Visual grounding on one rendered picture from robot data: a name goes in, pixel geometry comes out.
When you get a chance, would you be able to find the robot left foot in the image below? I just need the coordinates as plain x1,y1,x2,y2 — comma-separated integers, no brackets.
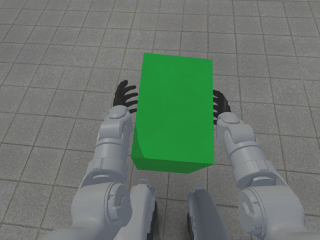
146,201,157,240

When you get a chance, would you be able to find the left robot forearm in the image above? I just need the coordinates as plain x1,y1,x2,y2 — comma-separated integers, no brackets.
71,105,134,219

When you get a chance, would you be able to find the right robot forearm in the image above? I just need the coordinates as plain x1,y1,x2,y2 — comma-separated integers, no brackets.
216,112,306,221

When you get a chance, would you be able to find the robot left upper arm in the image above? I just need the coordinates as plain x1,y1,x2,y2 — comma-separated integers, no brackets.
39,181,133,240

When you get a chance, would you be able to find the left robot thigh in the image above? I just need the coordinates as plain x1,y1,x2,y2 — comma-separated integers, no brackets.
113,184,156,240

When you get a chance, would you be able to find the robot left hand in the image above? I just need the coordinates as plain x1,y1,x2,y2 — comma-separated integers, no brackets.
113,80,138,114

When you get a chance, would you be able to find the robot right upper arm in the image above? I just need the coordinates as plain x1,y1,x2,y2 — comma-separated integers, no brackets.
238,185,320,240

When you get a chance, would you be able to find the carton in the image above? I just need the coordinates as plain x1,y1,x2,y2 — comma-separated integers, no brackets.
131,52,215,174

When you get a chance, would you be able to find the robot right hand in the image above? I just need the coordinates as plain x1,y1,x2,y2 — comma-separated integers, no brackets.
213,90,231,125

